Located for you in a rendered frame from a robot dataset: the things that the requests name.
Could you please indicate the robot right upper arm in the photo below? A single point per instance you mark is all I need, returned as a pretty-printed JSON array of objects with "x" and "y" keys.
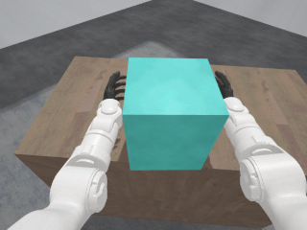
[{"x": 276, "y": 182}]

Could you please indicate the pedestal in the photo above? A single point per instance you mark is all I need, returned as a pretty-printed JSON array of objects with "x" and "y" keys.
[{"x": 276, "y": 99}]

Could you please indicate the left robot hand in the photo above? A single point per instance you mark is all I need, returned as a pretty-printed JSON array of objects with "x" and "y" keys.
[{"x": 110, "y": 92}]

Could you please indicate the right robot hand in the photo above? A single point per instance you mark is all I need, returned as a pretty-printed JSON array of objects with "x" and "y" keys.
[{"x": 224, "y": 85}]

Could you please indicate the robot right forearm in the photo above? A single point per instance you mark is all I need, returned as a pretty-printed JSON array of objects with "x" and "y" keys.
[{"x": 246, "y": 136}]

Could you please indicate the robot left upper arm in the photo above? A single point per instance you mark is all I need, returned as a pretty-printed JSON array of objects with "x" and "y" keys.
[{"x": 77, "y": 193}]

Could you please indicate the carton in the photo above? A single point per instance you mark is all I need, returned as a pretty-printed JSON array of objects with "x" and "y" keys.
[{"x": 173, "y": 113}]

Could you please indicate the robot left forearm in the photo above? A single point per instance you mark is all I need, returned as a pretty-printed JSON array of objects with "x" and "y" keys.
[{"x": 98, "y": 142}]

